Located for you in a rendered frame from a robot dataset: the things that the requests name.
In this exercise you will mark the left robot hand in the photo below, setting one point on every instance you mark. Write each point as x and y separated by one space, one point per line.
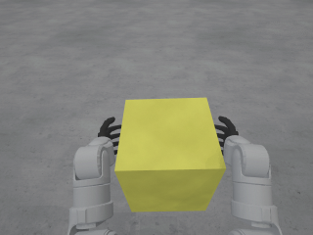
105 131

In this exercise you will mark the right robot forearm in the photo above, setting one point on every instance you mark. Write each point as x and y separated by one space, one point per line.
251 174

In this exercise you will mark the right robot hand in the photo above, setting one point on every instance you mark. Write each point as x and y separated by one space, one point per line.
230 130

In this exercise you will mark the carton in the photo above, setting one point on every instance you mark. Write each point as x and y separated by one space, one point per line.
168 157

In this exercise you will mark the left robot forearm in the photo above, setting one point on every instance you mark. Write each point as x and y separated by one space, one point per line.
91 178

